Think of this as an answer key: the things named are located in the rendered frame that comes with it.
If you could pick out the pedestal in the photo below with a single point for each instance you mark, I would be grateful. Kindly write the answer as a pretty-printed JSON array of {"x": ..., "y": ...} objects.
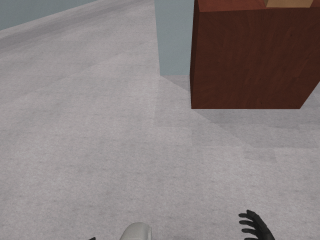
[{"x": 245, "y": 55}]

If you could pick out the robot left thigh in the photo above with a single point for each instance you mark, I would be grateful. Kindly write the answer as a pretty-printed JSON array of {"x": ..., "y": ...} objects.
[{"x": 137, "y": 231}]

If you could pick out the right robot hand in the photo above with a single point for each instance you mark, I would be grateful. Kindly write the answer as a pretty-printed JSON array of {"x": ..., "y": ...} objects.
[{"x": 261, "y": 230}]

